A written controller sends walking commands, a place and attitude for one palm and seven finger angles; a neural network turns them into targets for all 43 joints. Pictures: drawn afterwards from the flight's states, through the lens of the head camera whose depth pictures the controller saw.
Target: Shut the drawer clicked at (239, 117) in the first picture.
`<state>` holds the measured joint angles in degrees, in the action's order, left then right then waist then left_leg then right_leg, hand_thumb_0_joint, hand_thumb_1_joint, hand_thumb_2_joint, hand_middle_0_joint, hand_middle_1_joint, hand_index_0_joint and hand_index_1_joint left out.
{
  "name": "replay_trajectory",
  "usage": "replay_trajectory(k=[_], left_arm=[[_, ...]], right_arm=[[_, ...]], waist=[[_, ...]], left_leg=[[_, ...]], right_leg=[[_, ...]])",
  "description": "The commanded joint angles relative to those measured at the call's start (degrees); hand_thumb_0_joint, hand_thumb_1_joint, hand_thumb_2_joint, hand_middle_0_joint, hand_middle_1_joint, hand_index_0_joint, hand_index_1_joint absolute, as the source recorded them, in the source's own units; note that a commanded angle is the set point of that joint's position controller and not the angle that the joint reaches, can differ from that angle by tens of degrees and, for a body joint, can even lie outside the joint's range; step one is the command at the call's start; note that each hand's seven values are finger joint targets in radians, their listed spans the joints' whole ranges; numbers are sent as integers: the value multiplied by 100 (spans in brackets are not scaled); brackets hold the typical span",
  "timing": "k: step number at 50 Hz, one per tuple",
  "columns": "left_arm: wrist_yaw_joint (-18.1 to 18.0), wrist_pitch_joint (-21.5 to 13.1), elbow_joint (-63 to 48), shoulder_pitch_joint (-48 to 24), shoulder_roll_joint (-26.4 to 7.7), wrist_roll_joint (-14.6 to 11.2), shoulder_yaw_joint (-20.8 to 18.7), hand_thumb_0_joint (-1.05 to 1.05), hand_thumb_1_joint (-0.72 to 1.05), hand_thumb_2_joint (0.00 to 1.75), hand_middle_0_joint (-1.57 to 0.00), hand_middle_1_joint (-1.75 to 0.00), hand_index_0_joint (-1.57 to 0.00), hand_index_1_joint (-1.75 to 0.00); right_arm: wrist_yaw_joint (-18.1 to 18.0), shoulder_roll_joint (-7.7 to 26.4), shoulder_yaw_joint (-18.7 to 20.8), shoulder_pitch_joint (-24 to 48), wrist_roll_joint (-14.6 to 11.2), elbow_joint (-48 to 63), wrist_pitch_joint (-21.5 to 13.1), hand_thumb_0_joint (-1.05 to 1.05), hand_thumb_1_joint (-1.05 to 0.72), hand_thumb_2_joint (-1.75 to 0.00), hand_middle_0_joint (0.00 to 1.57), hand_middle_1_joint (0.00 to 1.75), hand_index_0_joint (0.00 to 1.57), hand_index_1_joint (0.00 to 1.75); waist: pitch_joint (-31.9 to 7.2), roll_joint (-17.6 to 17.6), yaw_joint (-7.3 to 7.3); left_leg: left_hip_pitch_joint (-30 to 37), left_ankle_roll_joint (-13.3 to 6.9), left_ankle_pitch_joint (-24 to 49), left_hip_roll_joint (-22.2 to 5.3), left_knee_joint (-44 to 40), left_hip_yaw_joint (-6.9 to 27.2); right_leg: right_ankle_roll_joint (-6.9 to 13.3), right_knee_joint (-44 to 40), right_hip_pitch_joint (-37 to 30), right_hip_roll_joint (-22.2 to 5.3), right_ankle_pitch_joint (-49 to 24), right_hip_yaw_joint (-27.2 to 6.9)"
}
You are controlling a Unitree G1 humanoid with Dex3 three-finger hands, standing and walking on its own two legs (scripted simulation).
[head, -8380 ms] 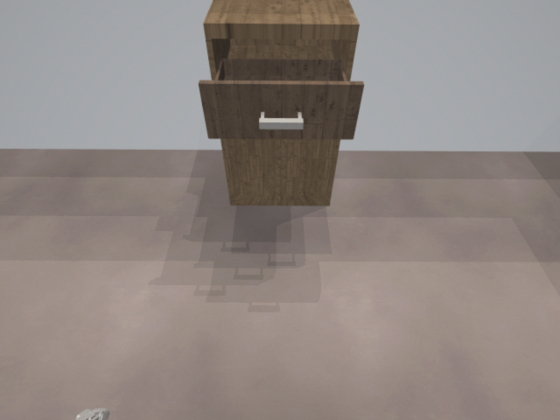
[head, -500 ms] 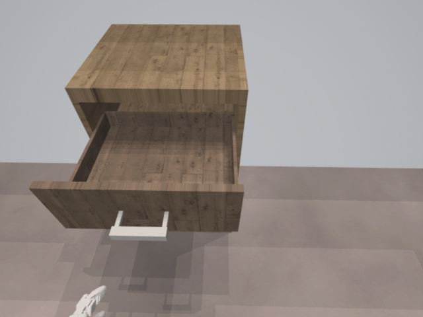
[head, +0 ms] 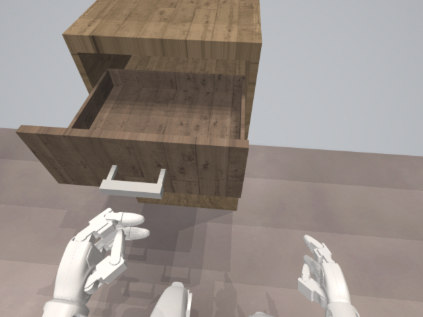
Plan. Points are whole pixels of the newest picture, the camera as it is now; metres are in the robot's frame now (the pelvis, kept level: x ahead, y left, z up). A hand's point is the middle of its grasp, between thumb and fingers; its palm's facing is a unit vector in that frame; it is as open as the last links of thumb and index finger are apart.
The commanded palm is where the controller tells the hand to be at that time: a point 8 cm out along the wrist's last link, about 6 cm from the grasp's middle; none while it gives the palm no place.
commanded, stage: raise the hand and make a fist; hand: left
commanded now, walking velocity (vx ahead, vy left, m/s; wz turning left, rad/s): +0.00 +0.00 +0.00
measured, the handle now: (135, 180) +0.37 +0.20 +0.03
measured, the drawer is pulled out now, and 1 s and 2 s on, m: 0.30 0.30 0.30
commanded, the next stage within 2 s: bring the fist close to the handle in 1.26 s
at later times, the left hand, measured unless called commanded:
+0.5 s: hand (120, 255) +0.19 +0.15 +0.10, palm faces -0.02 -1.00 -0.01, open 3.1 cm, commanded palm +0.16 +0.20 +0.11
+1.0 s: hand (125, 251) +0.19 +0.14 +0.13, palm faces -0.03 -1.00 -0.03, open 3.3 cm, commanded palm +0.16 +0.20 +0.13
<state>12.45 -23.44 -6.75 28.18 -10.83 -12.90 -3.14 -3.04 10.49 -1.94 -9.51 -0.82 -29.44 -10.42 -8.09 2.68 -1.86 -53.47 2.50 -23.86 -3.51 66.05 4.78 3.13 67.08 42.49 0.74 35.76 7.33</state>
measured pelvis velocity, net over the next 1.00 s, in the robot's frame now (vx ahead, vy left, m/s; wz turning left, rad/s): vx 0.02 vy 0.02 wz -0.01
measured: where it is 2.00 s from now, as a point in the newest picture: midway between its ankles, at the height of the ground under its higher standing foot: outside the picture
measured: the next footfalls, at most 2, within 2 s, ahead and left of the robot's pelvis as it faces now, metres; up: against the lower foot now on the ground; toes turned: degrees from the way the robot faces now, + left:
none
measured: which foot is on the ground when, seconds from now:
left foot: down 0.00-1.00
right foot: down 0.00-1.00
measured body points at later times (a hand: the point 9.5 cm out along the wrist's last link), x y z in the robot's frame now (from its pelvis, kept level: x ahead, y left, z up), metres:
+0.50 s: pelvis +0.01 +0.02 +0.02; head +0.04 +0.02 +0.47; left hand +0.19 +0.21 +0.11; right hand +0.20 -0.22 -0.04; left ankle +0.09 +0.15 -0.64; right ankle -0.02 -0.09 -0.64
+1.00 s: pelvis +0.02 +0.02 +0.03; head +0.03 +0.01 +0.48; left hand +0.19 +0.19 +0.13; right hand +0.21 -0.20 -0.03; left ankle +0.09 +0.15 -0.64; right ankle -0.02 -0.09 -0.64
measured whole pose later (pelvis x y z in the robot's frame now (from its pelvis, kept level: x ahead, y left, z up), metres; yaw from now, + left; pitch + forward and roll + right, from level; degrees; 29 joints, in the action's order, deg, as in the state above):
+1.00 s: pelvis +0.02 +0.02 +0.03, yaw -1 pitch +7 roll -1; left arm 3.2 -15.1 -23.5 40.0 -9.5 -8.2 4.7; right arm -1.7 12.7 -1.5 -15.1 -1.9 -24.6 -6.5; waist -7.1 3.1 0.3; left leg -41.7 1.2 -22.6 -2.6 56.9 1.4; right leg 0.9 57.0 31.5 -0.5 32.8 4.4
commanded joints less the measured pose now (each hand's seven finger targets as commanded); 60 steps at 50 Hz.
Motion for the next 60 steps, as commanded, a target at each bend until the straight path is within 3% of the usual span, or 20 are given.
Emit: replay_trajectory(k=[1, 2, 4, 6, 10, 11, 15, 24, 27, 28, 30, 31, 32, 37, 45, 46, 47, 53, 57, 60], left_arm=[[49, 345, -861, 305, -764, -108, -694, 0, 90, 90, -86, -101, -86, -101], [-19, 353, -1141, 324, -546, -145, -528, 0, 90, 90, -88, -104, -88, -104], [-199, 281, -1308, 545, -465, -164, -580, 0, 90, 90, -92, -108, -92, -108], [-392, 108, -1288, 694, -506, -81, -623, 0, 90, 90, -96, -112, -96, -112], [-472, -349, -1599, 741, -311, -7, -196, 0, 90, 90, -104, -121, -104, -121], [-502, -385, -1499, 729, -400, 44, -240, 0, 90, 90, -106, -123, -106, -123], [-467, -510, -1777, 886, -353, 17, -130, 0, 90, 90, -114, -132, -114, -132], [-744, -74, -2340, 999, -70, 273, 490, 0, 90, 90, -132, -151, -132, -151], [-849, 147, -2410, 983, -17, 395, 634, 0, 90, 90, -138, -158, -138, -158], [-883, 198, -2372, 1108, -112, 407, 484, 0, 90, 90, -140, -160, -140, -160], [-913, 268, -2562, 1164, -49, 424, 585, 0, 90, 90, -140, -160, -140, -160], [-952, 310, -2551, 1200, -197, 475, 432, 0, 90, 90, -140, -160, -140, -160], [-934, 309, -2694, 1152, -1, 477, 675, 0, 90, 90, -140, -160, -140, -160], [-959, 331, -2992, 1225, 4, 482, 788, 0, 90, 90, -140, -160, -140, -160], [-893, 471, -2990, 1225, -58, 434, 709, 0, 90, 90, -140, -160, -140, -160], [-920, 512, -2855, 1224, -185, 436, 547, 0, 90, 90, -140, -160, -140, -160], [-910, 519, -2848, 1253, -98, 411, 599, 0, 90, 90, -140, -160, -140, -160], [-922, 440, -2851, 1224, -275, 323, 296, 0, 90, 90, -140, -160, -140, -160], [-850, 348, -2810, 1204, -251, 266, 296, 0, 90, 90, -140, -160, -140, -160], [-760, 331, -2638, 1298, -292, 194, 161, 0, 90, 90, -140, -160, -140, -160]], right_arm=[[-178, 771, 476, 300, -100, 875, -266, 0, -90, -90, 20, 30, 20, 30], [-159, 730, 444, 243, -93, 930, -261, 0, -90, -90, 20, 30, 20, 30], [-138, 662, 483, 250, -87, 899, -268, 0, -90, -90, 20, 30, 20, 30], [-120, 655, 517, 299, -71, 816, -280, 0, -90, -90, 20, 30, 20, 30], [-56, 718, 542, 191, -51, 837, -399, 0, -90, -90, 20, 30, 20, 30], [-64, 746, 551, 217, -52, 798, -386, 0, -90, -90, 20, 30, 20, 30], [-64, 799, 584, 125, -85, 886, -431, 0, -90, -90, 20, 30, 20, 30], [4, 807, 484, 61, -100, 1200, -277, 0, -90, -90, 20, 30, 20, 30], [32, 798, 435, 89, -93, 1336, -165, 0, -90, -90, 20, 30, 20, 30], [41, 779, 451, 91, -96, 1338, -126, 0, -90, -90, 20, 30, 20, 30], [69, 759, 405, 88, -90, 1446, -63, 0, -90, -90, 20, 30, 20, 30], [63, 766, 425, 103, -98, 1432, -14, 0, -90, -90, 20, 30, 20, 30], [88, 759, 371, 89, -90, 1505, -9, 0, -90, -90, 20, 30, 20, 30], [128, 743, 327, 58, -105, 1587, 24, 0, -90, -90, 20, 30, 20, 30], [95, 770, 319, 39, -145, 1593, 3, 0, -90, -90, 20, 30, 20, 30], [81, 773, 338, 93, -151, 1547, 8, 0, -90, -90, 20, 30, 20, 30], [81, 771, 328, 53, -152, 1556, 5, 0, -90, -90, 20, 30, 20, 30], [65, 768, 377, 46, -149, 1453, -39, 0, -90, -90, 20, 30, 20, 30], [69, 775, 388, 73, -162, 1385, -99, 0, -90, -90, 20, 30, 20, 30], [56, 781, 417, 52, -160, 1307, -130, 0, -90, -90, 20, 30, 20, 30]], waist=[[-841, -396, 113], [-887, -387, 117], [-887, -430, 74], [-678, -519, 65], [-531, -340, 213], [-382, -499, 238], [-621, -297, 219], [-613, -18, 260], [-416, -145, 290], [-425, -204, 224], [-463, -193, 222], [-427, -197, 195], [-454, -167, 242], [-332, -79, 269], [-233, -202, 260], [-158, -192, 230], [-169, -340, 247], [-301, -378, 198], [-224, -162, 228], [-244, -392, 223]], left_leg=[[1284, -453, 634, 281, -901, -339], [1386, -461, 772, 292, -1008, -338], [1534, -441, 940, 287, -1115, -360], [1511, -432, 920, 274, -1167, -368], [1532, -443, 685, 286, -1178, -416], [1488, -455, 615, 269, -1190, -400], [1667, -462, 628, 279, -1234, -442], [2174, -483, 764, 238, -1565, -360], [2172, -486, 654, 225, -1656, -321], [2168, -470, 644, 220, -1678, -334], [2222, -475, 667, 225, -1696, -340], [2227, -471, 707, 213, -1700, -346], [2287, -474, 721, 224, -1723, -324], [2294, -482, 622, 224, -1722, -323], [2233, -487, 463, 260, -1770, -336], [2192, -481, 434, 263, -1770, -343], [2195, -482, 434, 270, -1783, -349], [2215, -489, 668, 300, -1721, -431], [2247, -483, 757, 304, -1708, -459], [2222, -486, 872, 309, -1645, -466]], right_leg=[[-408, -2070, -493, -194, -1509, -1051], [-407, -2028, -573, -209, -1732, -960], [-427, -1976, -675, -211, -2120, -844], [-420, -1977, -609, -186, -2067, -775], [-373, -1985, -292, -173, -1512, -744], [-354, -2026, -229, -145, -1337, -727], [-309, -1985, -246, -128, -1262, -678], [-259, -1885, -307, -20, -1587, -299], [-269, -1924, -292, -5, -1499, -255], [-263, -1945, -357, 0, -1491, -255], [-265, -1952, -413, 1, -1536, -241], [-258, -1958, -446, 22, -1568, -241], [-260, -1931, -432, 15, -1576, -213], [-255, -2020, -437, 17, -1482, -247], [-274, -2177, -522, 3, -1312, -312], [-271, -2245, -538, 0, -1272, -359], [-282, -2249, -551, 0, -1270, -343], [-300, -2320, -736, -34, -1557, -467], [-301, -2330, -727, -47, -1686, -475], [-343, -2373, -808, -70, -1941, -553]])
